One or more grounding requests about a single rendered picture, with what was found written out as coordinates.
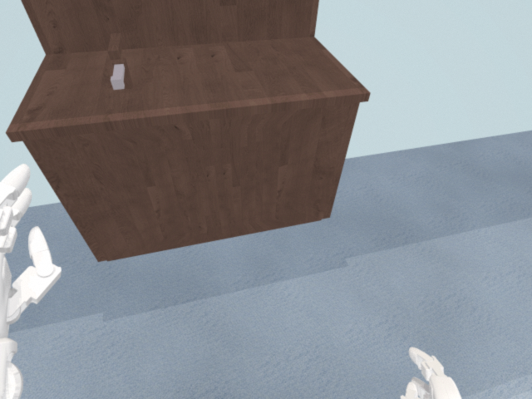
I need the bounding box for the right robot hand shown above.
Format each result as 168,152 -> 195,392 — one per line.
401,347 -> 461,399

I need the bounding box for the counter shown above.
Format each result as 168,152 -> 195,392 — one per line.
6,0 -> 371,262

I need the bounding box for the left robot forearm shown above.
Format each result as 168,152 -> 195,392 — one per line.
0,337 -> 23,399

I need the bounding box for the left robot hand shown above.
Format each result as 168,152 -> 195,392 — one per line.
0,164 -> 62,338

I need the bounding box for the tap lever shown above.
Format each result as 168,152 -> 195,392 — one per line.
111,64 -> 125,90

